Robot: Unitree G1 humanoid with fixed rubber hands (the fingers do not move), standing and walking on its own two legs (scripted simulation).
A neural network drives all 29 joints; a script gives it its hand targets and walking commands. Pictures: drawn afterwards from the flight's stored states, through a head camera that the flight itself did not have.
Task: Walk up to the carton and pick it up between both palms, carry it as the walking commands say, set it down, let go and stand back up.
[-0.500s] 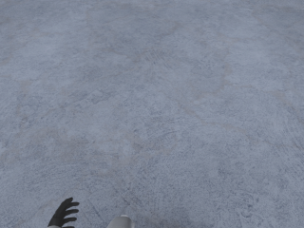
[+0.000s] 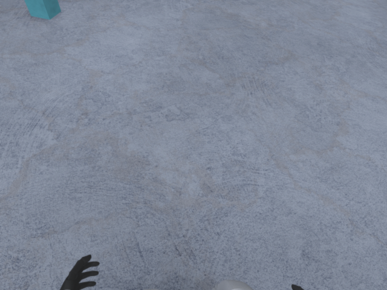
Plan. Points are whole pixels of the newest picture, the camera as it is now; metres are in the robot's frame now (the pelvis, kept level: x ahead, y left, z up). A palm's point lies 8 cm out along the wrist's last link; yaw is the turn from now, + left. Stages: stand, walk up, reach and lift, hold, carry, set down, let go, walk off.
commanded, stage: walk up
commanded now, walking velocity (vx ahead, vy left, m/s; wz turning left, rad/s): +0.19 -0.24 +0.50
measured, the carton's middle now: (41, 0) +2.72 +1.33 -0.64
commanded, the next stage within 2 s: none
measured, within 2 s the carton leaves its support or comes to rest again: neither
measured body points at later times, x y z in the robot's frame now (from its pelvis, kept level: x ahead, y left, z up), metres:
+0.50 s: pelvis +0.08 -0.10 +0.01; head +0.12 -0.11 +0.46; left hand +0.17 +0.18 -0.09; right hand +0.12 -0.34 -0.14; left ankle +0.00 +0.10 -0.64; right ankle +0.10 -0.16 -0.73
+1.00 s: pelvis +0.30 -0.05 -0.01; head +0.33 -0.07 +0.43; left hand +0.15 +0.17 -0.12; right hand +0.51 -0.21 -0.16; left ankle +0.30 +0.11 -0.66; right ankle +0.10 -0.16 -0.73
